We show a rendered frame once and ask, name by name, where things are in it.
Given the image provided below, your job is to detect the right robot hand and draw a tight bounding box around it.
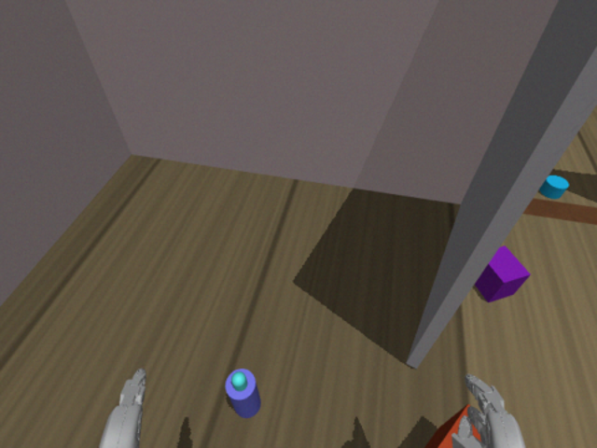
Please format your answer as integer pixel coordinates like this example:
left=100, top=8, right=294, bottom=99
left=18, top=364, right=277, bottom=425
left=451, top=374, right=526, bottom=448

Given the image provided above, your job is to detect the left robot hand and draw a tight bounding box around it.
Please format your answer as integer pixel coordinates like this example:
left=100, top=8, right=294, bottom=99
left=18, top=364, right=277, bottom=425
left=99, top=368, right=146, bottom=448

